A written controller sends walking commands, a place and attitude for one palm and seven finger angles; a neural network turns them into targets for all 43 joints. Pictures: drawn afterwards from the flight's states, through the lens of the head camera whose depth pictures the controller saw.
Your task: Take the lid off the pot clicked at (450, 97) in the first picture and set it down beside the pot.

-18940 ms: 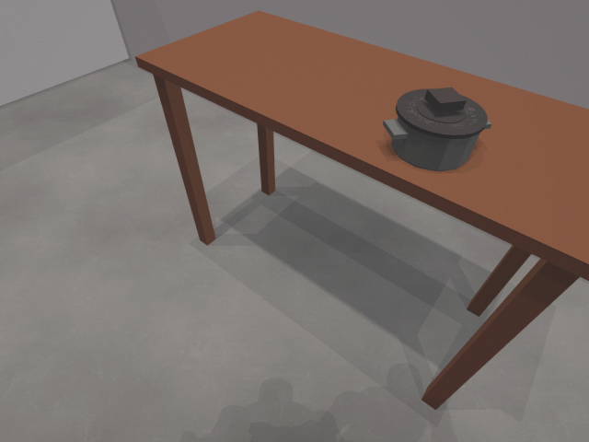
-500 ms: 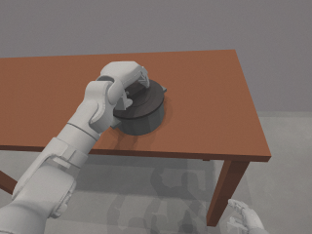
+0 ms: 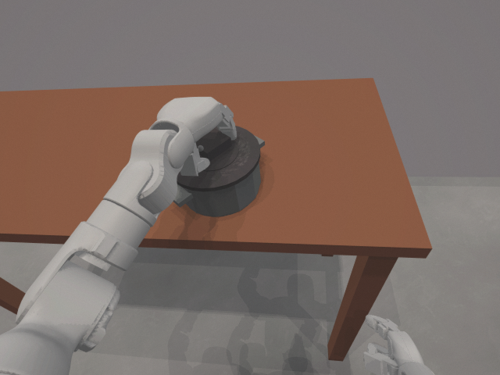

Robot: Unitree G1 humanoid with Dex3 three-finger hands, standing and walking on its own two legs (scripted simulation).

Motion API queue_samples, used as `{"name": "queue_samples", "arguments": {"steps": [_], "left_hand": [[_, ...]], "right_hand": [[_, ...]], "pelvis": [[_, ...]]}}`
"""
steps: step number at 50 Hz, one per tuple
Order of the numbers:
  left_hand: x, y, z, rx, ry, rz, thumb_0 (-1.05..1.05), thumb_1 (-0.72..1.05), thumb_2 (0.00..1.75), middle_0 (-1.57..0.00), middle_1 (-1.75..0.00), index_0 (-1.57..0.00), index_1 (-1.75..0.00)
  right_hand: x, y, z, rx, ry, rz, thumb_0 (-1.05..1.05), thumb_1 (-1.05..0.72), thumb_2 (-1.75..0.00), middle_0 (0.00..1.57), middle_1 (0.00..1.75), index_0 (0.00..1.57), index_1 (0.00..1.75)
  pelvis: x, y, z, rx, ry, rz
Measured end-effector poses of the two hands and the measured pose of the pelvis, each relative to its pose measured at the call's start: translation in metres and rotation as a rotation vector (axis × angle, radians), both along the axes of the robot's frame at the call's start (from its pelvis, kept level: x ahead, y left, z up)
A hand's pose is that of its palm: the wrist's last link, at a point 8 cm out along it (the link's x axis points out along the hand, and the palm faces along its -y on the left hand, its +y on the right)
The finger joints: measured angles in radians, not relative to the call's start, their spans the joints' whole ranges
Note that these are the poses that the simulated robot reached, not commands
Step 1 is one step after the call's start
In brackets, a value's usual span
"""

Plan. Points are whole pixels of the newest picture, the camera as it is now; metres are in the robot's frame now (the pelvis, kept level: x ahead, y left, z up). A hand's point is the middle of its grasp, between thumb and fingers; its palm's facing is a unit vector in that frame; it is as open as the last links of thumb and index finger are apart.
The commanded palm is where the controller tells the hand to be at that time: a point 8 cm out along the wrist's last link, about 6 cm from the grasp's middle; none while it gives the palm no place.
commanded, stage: lift the lid straight up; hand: left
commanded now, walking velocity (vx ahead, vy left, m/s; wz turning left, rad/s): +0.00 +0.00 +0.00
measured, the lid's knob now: (210, 143) +0.45 +0.08 +0.16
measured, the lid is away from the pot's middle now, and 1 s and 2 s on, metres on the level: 0.00 0.01 0.02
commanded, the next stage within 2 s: none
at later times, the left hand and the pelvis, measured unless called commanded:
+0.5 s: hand (198, 140) +0.42 +0.09 +0.18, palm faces -0.19 -0.01 -0.98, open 8.7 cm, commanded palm +0.39 +0.10 +0.27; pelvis +0.00 +0.00 +0.00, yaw +1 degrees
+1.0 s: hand (196, 116) +0.42 +0.08 +0.23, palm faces -0.11 +0.00 -0.99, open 8.7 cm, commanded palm +0.39 +0.10 +0.31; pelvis +0.00 +0.01 +0.00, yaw +1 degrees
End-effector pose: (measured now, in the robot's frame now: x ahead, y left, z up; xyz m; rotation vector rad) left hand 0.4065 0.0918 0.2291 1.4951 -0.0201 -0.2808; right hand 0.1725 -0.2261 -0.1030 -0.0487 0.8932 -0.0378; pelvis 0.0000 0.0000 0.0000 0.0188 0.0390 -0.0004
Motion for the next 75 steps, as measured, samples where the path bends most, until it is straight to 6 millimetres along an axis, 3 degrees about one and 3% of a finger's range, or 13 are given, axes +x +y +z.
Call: {"name": "queue_samples", "arguments": {"steps": [24, 39, 55, 75], "left_hand": [[0.007, 0.001, 0.01, 0.04, 0.022, 0.006, -0.03, -0.12, 1.28, -0.95, -0.49, -0.84, -0.45], [0.011, -0.003, 0.033, 0.051, -0.017, -0.007, -0.04, -0.12, 1.28, -0.96, -0.49, -0.84, -0.45], [0.001, -0.01, 0.061, 0.05, -0.079, -0.047, -0.04, -0.12, 1.29, -0.96, -0.49, -0.84, -0.45], [0.002, -0.009, 0.097, 0.051, -0.136, -0.019, -0.04, -0.12, 1.29, -0.96, -0.5, -0.85, -0.45]], "right_hand": [[-0.001, 0.004, -0.005, 0.005, 0.002, 0.005, 0.02, -0.91, -0.89, 0.19, 0.3, 0.2, 0.3], [0.009, 0.012, -0.002, 0.013, -0.016, 0.034, 0.02, -0.91, -0.89, 0.19, 0.3, 0.2, 0.3], [0.016, 0.018, 0.001, 0.023, -0.036, 0.057, 0.02, -0.91, -0.89, 0.19, 0.3, 0.2, 0.3], [0.004, 0.013, 0.0, 0.014, -0.031, 0.047, 0.02, -0.91, -0.89, 0.19, 0.3, 0.2, 0.3]], "pelvis": [[0.003, 0.002, 0.001, -0.001, -0.004, 0.009], [0.002, 0.004, 0.002, 0.0, 0.001, 0.013], [0.0, 0.007, 0.002, 0.0, -0.003, 0.014], [-0.005, 0.005, 0.002, 0.002, -0.002, 0.01]]}}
